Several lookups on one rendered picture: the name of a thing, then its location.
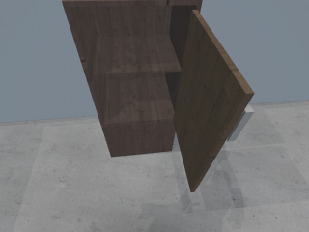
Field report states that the cupboard door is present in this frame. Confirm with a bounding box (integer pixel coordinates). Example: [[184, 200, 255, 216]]
[[173, 10, 255, 192]]

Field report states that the handle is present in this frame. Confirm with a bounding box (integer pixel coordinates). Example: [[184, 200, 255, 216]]
[[227, 105, 255, 142]]

